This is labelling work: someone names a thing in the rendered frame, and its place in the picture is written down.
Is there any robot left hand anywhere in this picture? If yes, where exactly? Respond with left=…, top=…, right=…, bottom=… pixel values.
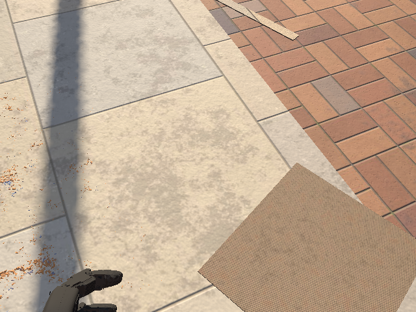
left=42, top=268, right=123, bottom=312

